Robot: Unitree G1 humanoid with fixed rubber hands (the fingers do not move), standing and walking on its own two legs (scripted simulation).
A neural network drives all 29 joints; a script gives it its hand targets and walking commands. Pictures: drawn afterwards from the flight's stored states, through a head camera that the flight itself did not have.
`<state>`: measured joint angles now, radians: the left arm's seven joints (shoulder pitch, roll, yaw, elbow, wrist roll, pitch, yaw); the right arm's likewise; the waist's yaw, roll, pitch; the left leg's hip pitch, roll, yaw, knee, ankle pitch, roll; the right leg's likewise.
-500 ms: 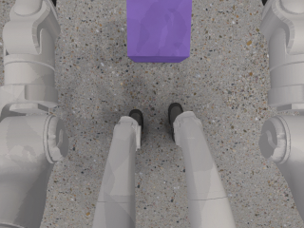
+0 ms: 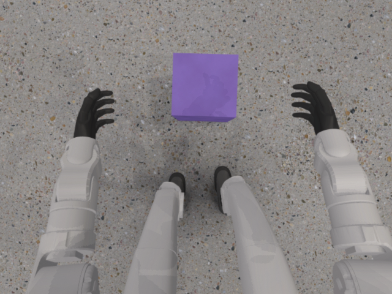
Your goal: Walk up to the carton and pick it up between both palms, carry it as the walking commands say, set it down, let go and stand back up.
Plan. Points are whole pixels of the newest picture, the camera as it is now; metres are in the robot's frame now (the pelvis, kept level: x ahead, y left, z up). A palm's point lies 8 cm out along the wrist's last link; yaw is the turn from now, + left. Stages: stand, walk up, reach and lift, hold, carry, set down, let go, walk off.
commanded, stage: let go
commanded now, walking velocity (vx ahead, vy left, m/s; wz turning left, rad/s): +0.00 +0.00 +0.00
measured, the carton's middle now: (204, 92) +0.52 -0.01 -0.59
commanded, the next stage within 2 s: stand in 0.94 s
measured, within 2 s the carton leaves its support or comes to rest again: neither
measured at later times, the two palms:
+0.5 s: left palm (44, 238) +0.22 +0.24 -0.02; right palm (377, 227) +0.22 -0.23 -0.02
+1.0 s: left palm (33, 220) +0.24 +0.24 -0.01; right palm (371, 201) +0.25 -0.22 -0.02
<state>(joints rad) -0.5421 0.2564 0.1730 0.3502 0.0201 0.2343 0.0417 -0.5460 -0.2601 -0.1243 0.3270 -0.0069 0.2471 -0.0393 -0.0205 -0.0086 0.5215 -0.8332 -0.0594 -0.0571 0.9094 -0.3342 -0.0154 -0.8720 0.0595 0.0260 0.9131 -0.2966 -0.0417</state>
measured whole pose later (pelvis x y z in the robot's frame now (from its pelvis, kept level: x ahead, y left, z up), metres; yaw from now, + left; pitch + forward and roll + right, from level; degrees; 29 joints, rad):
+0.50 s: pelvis +0.06 +0.01 +0.05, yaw +0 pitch -3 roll +0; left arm 0.20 0.18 0.06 0.49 0.03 0.11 -0.05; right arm 0.20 -0.20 -0.07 0.49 -0.01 0.11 0.07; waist 0.00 -0.02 0.08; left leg -0.20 -0.04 -0.06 0.54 -0.29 0.01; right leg -0.23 0.05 0.02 0.53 -0.26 -0.03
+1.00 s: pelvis +0.10 +0.01 +0.05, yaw +0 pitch -5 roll +0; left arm 0.24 0.21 0.02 0.48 0.03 0.09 -0.04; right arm 0.24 -0.21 -0.03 0.45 -0.05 0.11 0.03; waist 0.00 0.01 0.07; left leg -0.08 -0.03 -0.04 0.50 -0.34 0.01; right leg -0.12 0.04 0.02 0.52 -0.32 -0.03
